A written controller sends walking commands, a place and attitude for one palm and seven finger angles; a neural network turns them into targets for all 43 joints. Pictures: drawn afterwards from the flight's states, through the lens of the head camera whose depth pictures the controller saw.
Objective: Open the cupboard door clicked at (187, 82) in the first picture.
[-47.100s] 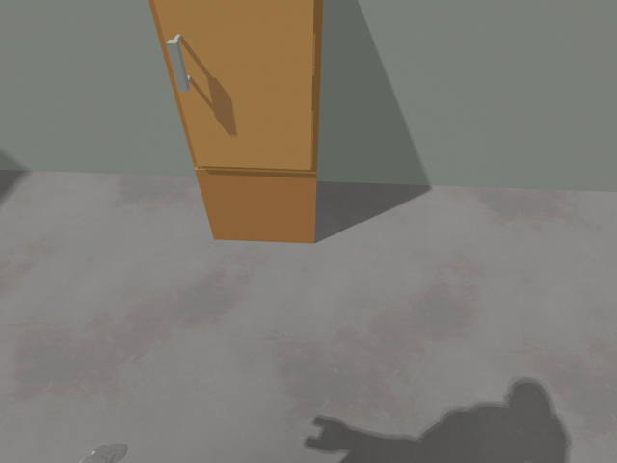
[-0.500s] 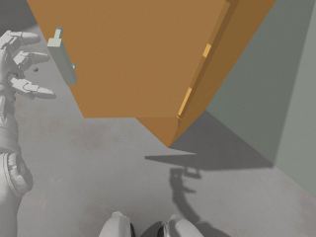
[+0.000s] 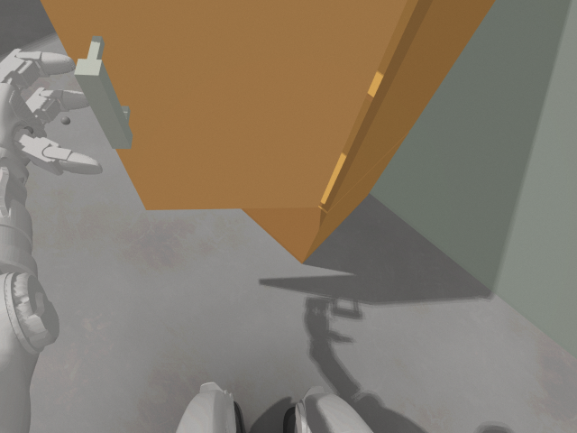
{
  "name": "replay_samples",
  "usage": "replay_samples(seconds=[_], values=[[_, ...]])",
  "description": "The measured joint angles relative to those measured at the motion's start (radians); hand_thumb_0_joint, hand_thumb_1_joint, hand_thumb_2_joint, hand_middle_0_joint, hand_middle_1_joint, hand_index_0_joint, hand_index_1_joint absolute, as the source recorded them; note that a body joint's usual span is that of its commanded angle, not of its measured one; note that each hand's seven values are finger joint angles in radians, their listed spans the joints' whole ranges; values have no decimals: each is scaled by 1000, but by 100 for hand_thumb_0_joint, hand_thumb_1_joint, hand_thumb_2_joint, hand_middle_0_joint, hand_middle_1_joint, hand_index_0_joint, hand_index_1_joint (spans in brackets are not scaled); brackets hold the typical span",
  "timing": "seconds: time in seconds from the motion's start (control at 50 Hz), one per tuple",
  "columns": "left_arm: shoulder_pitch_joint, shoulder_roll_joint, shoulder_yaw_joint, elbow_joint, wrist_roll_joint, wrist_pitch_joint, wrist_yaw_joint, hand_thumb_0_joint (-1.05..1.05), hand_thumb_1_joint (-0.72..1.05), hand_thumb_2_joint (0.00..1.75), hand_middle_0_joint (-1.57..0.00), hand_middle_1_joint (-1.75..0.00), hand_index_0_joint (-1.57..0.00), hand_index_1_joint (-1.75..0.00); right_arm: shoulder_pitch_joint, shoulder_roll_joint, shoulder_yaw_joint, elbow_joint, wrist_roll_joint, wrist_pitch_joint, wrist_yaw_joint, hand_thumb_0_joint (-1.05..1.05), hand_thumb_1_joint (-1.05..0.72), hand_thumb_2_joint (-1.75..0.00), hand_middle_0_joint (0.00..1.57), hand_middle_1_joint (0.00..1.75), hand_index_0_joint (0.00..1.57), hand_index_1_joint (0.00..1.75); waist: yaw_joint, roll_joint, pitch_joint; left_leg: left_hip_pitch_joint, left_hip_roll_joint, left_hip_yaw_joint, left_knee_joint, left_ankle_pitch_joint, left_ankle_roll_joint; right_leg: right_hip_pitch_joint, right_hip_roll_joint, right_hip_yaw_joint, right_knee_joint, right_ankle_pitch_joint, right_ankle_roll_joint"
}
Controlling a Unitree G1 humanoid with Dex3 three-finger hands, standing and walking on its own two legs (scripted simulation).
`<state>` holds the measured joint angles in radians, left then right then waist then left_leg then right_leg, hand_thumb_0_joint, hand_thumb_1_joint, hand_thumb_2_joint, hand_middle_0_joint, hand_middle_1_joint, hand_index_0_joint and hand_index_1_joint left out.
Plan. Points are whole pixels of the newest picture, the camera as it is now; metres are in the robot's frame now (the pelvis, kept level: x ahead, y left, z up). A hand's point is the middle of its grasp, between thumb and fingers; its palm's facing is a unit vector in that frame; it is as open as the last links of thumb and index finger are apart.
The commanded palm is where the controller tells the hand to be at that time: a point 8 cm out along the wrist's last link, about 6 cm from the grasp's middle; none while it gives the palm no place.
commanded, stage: slide the fingers in behind the handle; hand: left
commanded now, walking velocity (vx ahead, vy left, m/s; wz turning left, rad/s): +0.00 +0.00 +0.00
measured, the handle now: (110, 96) +0.54 +0.20 +0.09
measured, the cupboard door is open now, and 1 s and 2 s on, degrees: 47 46 46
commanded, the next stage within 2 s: close the thumb around the handle in 1.34 s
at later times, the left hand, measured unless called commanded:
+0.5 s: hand (91, 121) +0.50 +0.21 +0.09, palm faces +0.00 -1.00 +0.02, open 14.0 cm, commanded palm +0.48 +0.25 +0.09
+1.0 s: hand (125, 119) +0.50 +0.18 +0.09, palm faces +0.02 -1.00 +0.00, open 13.9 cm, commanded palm +0.48 +0.22 +0.09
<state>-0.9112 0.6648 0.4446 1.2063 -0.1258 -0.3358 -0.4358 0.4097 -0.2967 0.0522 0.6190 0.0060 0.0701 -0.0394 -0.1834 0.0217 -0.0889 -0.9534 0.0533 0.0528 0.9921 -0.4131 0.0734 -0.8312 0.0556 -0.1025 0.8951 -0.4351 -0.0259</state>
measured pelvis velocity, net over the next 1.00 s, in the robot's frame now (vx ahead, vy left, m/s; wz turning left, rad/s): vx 0.00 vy -0.02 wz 0.02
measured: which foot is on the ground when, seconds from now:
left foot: down 0.00-1.00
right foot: down 0.00-1.00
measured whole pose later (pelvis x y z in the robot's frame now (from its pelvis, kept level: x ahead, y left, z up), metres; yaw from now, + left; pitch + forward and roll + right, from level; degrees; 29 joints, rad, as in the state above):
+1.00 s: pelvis +0.00 -0.02 +0.00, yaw +1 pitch +20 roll -3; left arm -0.92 0.50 0.36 1.20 -0.12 -0.38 -0.25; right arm 0.40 -0.27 0.04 0.65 0.00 0.05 -0.01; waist -0.16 0.03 -0.09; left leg -0.92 0.05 0.04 0.98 -0.41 0.05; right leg -0.81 0.06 -0.11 0.91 -0.45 -0.05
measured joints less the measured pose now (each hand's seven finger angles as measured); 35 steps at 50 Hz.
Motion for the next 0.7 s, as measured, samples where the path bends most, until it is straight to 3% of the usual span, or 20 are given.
replay_samples(seconds=[0.18,0.38,0.58,0.7], values=[[43,-44,-6,-37,-3,-15,44,-1,-50,30,-30,-120,-30,-121,6,21,2,2,1,11,17,1,-90,-90,20,30,21,30,14,3,-11,30,0,6,-9,-9,1,28,1,8,-11,-5,3],[49,-110,-74,-52,-21,-27,75,-1,-50,30,-30,-120,-28,-120,-11,27,-7,17,-1,7,23,1,-90,-90,20,30,21,30,37,14,-13,49,-11,-1,-15,-8,2,51,-8,1,-15,-9,5],[9,-139,-83,-30,10,-41,152,-1,-50,30,-30,-120,-29,-122,-28,24,-12,12,-6,-11,26,1,-90,-90,20,30,21,30,30,10,-7,30,-13,-4,-5,-2,-4,27,-11,-3,9,-14,-2],[-5,-162,-109,-26,7,-42,161,-1,-50,30,-30,-120,-29,-122,-22,24,-13,32,-6,-11,30,1,-90,-90,20,30,21,30,32,12,-5,29,-13,-9,-6,1,-9,26,-10,-8,12,-15,-8]])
